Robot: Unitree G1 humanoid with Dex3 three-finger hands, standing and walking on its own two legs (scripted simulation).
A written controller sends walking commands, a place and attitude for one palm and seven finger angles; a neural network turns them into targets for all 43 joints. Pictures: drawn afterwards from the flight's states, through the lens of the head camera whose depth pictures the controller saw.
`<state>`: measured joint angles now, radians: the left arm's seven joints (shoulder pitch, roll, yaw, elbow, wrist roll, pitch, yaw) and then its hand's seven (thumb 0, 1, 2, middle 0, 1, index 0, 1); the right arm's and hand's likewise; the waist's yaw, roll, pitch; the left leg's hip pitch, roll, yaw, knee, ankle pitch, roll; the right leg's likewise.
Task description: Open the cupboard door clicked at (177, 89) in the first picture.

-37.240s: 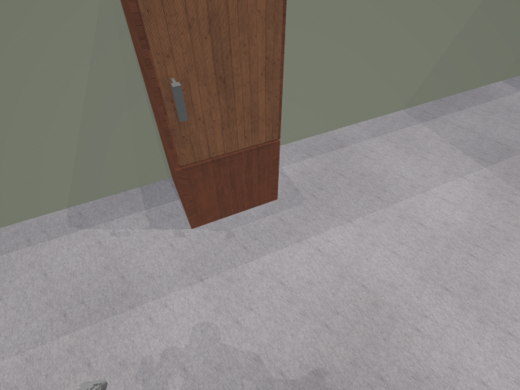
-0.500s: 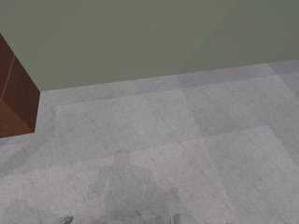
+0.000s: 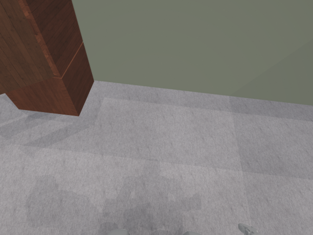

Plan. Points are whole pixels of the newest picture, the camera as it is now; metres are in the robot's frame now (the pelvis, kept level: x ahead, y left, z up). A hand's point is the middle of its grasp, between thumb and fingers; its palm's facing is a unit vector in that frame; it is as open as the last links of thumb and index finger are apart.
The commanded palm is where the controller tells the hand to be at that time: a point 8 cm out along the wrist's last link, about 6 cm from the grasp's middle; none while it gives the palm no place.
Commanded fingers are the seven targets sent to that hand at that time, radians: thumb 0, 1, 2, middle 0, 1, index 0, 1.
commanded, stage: turn to face it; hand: left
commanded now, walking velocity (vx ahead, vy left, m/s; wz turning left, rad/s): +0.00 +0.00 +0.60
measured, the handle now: out of the picture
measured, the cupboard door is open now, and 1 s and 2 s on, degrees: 40 40 40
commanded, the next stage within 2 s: take the last steps up to it in 0.94 s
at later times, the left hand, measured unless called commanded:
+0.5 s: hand out of the picture +0.00 +0.18 -0.17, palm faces +0.33 -0.92 -0.21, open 7.4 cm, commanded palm none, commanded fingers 0.00 0.90 0.90 -0.20 -0.30 -0.20 -0.30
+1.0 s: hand out of the picture -0.01 +0.13 -0.14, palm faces +0.50 -0.83 -0.24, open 7.4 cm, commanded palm none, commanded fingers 0.00 0.90 0.90 -0.20 -0.30 -0.20 -0.30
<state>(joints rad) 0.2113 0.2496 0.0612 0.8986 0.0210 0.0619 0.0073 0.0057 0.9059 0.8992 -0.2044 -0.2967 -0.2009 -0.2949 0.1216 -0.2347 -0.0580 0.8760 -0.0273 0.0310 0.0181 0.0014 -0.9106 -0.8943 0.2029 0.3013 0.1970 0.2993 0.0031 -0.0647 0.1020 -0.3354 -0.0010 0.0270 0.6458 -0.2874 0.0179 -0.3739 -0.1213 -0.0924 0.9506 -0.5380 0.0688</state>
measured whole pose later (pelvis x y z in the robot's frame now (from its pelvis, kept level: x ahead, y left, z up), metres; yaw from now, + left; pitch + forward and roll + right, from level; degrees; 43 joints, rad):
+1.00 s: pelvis +0.04 -0.06 +0.02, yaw +30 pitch +0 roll +2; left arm 0.24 0.19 0.04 0.93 0.03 0.01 0.01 0.00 0.91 0.90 -0.20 -0.30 -0.20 -0.29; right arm 0.15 -0.22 -0.06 0.96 -0.01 0.06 0.01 0.00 -0.91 -0.89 0.20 0.30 0.20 0.30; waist 0.01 -0.02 0.10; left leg -0.39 -0.02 0.03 0.88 -0.48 -0.04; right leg -0.20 -0.08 -0.09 0.51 -0.31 0.00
